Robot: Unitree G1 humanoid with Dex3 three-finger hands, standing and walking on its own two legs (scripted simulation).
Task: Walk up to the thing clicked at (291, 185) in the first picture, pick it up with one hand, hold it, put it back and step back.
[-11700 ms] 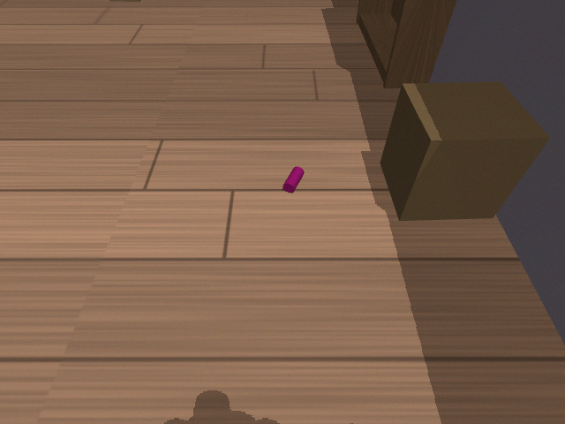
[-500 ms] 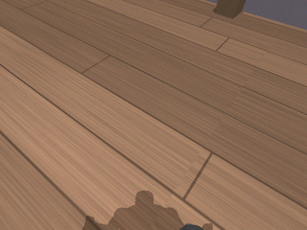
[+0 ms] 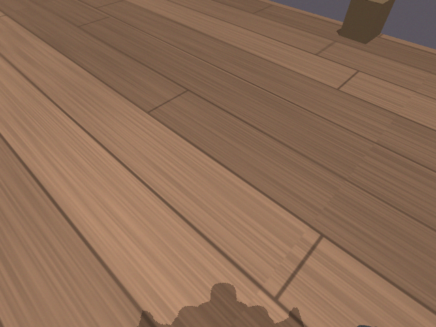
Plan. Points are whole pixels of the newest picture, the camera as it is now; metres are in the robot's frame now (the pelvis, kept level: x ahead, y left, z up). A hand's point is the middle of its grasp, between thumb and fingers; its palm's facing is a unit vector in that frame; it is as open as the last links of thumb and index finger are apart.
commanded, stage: walk up
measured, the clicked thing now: out of the picture -0.07 -0.82 -0.74
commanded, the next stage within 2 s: stand in 0.06 s
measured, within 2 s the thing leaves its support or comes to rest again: neither
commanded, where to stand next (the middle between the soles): +0.06 -0.01 m, yaw -4 degrees
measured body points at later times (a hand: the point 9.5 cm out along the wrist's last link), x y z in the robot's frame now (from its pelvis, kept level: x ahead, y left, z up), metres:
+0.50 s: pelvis +0.01 -0.02 +0.01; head +0.02 -0.02 +0.46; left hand +0.09 +0.28 -0.12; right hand +0.09 -0.32 -0.12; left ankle +0.03 +0.11 -0.73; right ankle +0.01 -0.15 -0.73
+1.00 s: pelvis +0.02 -0.03 +0.02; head +0.03 -0.03 +0.46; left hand +0.11 +0.27 -0.12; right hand +0.09 -0.33 -0.12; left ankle +0.03 +0.11 -0.73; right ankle +0.01 -0.15 -0.73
